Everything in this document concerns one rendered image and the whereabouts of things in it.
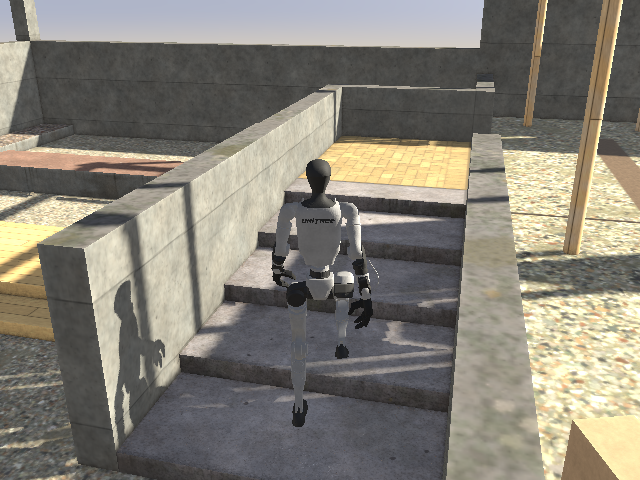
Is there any right robot upper arm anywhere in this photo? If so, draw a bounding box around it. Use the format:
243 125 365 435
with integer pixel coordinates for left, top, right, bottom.
339 202 363 260

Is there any left robot hand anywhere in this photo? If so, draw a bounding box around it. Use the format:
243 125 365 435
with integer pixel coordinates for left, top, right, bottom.
272 269 296 288

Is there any right robot hand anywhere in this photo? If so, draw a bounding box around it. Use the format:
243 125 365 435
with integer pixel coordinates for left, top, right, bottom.
348 298 373 329

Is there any robot right forearm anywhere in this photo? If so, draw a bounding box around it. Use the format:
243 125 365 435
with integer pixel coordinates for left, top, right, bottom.
352 244 372 300

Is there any humanoid robot torso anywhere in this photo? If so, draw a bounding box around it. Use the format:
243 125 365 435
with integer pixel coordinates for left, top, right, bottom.
295 198 343 300

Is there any left robot upper arm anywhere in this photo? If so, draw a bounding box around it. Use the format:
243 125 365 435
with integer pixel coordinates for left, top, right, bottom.
274 202 298 257

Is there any robot left forearm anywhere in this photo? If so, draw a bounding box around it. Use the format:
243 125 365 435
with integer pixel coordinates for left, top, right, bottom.
271 242 286 274

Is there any left robot thigh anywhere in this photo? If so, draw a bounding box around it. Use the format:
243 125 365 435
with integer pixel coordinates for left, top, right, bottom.
286 281 308 360

